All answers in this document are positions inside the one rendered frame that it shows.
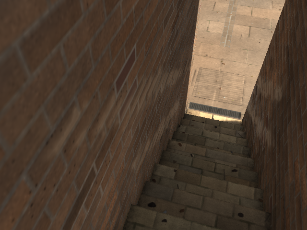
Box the stairs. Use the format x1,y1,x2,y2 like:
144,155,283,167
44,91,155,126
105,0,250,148
123,109,271,230

